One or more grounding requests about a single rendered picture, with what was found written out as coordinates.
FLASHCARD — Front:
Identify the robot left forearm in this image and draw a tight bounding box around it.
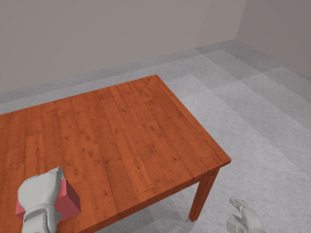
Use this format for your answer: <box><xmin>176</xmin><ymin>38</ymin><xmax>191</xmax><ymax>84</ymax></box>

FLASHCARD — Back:
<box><xmin>21</xmin><ymin>204</ymin><xmax>57</xmax><ymax>233</ymax></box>

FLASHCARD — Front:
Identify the right robot hand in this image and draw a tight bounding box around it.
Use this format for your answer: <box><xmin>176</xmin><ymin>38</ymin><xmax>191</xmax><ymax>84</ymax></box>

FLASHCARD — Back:
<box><xmin>226</xmin><ymin>196</ymin><xmax>264</xmax><ymax>233</ymax></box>

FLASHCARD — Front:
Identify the table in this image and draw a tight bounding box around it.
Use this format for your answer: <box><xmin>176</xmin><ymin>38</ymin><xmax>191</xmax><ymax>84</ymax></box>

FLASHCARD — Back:
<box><xmin>0</xmin><ymin>74</ymin><xmax>231</xmax><ymax>233</ymax></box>

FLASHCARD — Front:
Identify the sponge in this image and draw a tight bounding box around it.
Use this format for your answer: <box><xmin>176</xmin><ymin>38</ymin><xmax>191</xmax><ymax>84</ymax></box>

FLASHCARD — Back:
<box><xmin>15</xmin><ymin>178</ymin><xmax>82</xmax><ymax>222</ymax></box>

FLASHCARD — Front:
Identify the left robot hand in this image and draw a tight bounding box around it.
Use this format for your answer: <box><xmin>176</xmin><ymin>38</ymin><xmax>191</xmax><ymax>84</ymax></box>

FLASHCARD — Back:
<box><xmin>17</xmin><ymin>166</ymin><xmax>65</xmax><ymax>223</ymax></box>

